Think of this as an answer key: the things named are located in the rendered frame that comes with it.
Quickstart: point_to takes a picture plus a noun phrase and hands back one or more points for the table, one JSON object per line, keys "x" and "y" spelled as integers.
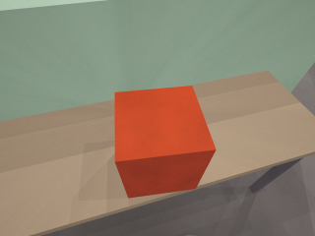
{"x": 57, "y": 169}

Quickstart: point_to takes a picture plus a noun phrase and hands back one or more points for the carton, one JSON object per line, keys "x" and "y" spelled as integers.
{"x": 162, "y": 143}

